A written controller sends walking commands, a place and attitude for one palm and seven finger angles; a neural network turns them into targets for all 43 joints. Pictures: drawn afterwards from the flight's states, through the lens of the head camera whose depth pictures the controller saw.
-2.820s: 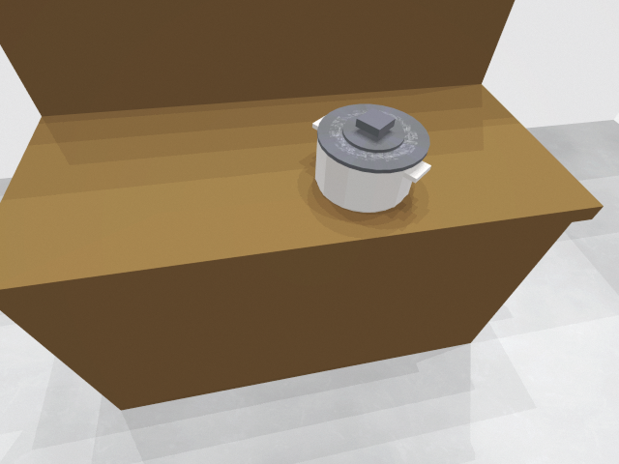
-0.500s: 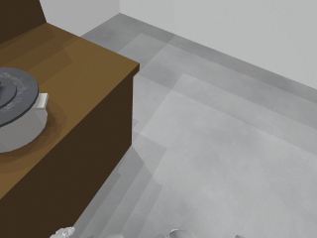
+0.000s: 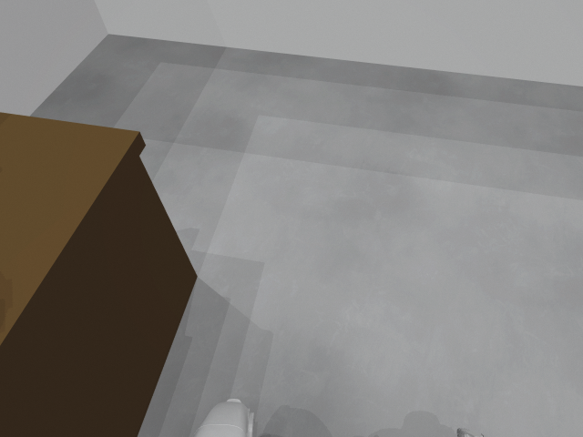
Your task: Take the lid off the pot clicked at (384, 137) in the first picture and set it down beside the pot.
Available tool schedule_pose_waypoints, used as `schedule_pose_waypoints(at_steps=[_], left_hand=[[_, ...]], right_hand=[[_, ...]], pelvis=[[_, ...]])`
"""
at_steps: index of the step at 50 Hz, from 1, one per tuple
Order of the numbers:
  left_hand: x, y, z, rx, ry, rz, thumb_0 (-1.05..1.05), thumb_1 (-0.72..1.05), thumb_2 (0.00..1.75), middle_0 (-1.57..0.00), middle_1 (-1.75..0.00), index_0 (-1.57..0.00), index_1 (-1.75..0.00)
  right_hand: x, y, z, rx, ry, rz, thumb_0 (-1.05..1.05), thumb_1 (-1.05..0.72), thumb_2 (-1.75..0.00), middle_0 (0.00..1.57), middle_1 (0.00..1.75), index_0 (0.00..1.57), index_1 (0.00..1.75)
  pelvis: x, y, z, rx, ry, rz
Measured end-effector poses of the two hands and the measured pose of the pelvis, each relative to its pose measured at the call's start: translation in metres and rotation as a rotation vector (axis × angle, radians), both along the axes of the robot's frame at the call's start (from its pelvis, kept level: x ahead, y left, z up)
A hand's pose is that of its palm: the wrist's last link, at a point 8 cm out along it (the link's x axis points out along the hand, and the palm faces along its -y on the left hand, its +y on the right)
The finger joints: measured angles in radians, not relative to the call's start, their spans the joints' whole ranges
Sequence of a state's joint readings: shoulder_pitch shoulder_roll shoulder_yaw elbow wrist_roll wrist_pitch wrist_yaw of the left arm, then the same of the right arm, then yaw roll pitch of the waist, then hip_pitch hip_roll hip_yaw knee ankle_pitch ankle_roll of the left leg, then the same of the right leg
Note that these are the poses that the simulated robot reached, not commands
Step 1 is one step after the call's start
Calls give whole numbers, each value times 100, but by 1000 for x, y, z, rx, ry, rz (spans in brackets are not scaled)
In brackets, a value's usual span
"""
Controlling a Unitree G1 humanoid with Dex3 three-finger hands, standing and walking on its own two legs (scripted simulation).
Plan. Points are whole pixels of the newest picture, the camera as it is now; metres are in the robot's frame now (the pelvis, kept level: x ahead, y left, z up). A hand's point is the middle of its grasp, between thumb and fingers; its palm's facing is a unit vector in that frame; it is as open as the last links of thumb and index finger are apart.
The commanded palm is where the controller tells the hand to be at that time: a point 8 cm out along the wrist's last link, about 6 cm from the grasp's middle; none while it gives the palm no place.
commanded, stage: walk to a spot facing it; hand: left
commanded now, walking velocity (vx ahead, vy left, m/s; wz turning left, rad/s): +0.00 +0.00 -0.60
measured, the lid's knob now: out of the picture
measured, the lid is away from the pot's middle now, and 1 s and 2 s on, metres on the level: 0.01 0.01 0.01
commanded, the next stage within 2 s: turn to face it in 1.40 s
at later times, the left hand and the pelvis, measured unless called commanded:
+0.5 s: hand (173, 407) +0.17 +0.20 -0.16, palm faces -0.28 -0.93 -0.22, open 7.4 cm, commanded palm none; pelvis +0.00 +0.03 +0.00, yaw -17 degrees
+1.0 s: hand (218, 389) +0.20 +0.15 -0.20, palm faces -0.49 -0.86 -0.16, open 7.4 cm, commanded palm none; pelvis +0.14 -0.04 -0.02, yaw -36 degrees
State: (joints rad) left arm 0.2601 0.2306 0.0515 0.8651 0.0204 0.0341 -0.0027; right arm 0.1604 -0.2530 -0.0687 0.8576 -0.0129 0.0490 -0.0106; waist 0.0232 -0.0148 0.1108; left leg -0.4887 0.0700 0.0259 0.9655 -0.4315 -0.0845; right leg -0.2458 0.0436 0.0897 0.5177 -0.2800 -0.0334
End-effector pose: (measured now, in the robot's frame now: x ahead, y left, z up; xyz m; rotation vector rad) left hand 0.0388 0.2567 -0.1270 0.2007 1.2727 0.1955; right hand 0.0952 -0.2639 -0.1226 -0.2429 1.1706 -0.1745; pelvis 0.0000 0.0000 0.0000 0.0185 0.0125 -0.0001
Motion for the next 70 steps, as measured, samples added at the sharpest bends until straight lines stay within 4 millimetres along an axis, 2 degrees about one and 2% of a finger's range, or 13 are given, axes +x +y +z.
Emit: schedule_pose_waypoints(at_steps=[5,9,18,25,30,33,39,43,47,51,55,62,70], left_hand=[[7,4,-13,-40,37,-48,0,90,89,-20,-30,-20,-30],[28,17,-31,-67,28,-90,0,90,89,-20,-30,-20,-30],[95,25,-19,-71,-56,-218,0,90,89,-20,-30,-19,-30],[133,-4,-2,-49,-73,-345,0,91,89,-20,-30,-19,-30],[157,-45,2,-29,-118,-459,0,90,89,-20,-30,-19,-30],[158,-61,3,-19,-136,-476,0,90,89,-20,-30,-19,-30],[140,-72,3,-21,-14,-481,0,90,89,-20,-30,-20,-30],[139,-72,-5,-31,92,-492,0,90,89,-20,-30,-20,-30],[156,-69,-20,-39,171,-491,0,90,89,-20,-30,-20,-30],[199,-69,-46,-44,220,-529,0,90,89,-20,-30,-20,-30],[272,-97,-44,-57,146,-606,1,90,89,-20,-30,-20,-30],[392,-187,-10,-121,-59,-724,0,91,89,-20,-30,-19,-30],[476,-315,5,-141,-118,-925,0,91,89,-19,-30,-19,-30]], right_hand=[[10,6,13,-33,-65,-44,1,-91,-90,20,30,20,30],[8,21,17,-62,-116,-77,1,-91,-90,20,30,20,30],[-50,51,21,-27,-30,-168,1,-90,-90,20,30,21,30],[-105,47,6,33,31,-310,1,-90,-90,20,30,21,30],[-152,25,-18,66,72,-422,1,-90,-90,20,30,21,30],[-167,9,-26,70,127,-463,1,-90,-90,20,30,21,30],[-136,-24,-4,40,63,-510,2,-91,-90,20,30,20,30],[-89,-41,7,8,-25,-522,2,-91,-90,20,30,20,30],[-29,-50,11,-19,-101,-514,1,-91,-90,19,30,20,30],[17,-52,6,-71,-192,-530,1,-90,-90,20,30,20,30],[17,-31,8,-36,-147,-607,1,-90,-90,20,30,20,30],[-18,-7,7,34,30,-786,0,-95,-90,20,30,21,30],[-45,0,-2,132,174,-965,1,-92,-90,20,30,20,30]], pelvis=[[3,11,-1,-13,4,-66],[6,27,-10,-34,10,-112],[3,35,2,-44,3,-211],[1,27,4,-40,16,-301],[4,4,-9,-19,21,-377],[10,-7,-12,-33,12,-402],[41,-26,1,-9,6,-481],[69,-33,2,-9,1,-531],[107,-38,-5,-23,-4,-572],[147,-40,-24,-48,-17,-638],[172,-50,-15,-43,-31,-683],[214,-75,4,-23,-3,-747],[255,-133,3,-7,16,-845]])
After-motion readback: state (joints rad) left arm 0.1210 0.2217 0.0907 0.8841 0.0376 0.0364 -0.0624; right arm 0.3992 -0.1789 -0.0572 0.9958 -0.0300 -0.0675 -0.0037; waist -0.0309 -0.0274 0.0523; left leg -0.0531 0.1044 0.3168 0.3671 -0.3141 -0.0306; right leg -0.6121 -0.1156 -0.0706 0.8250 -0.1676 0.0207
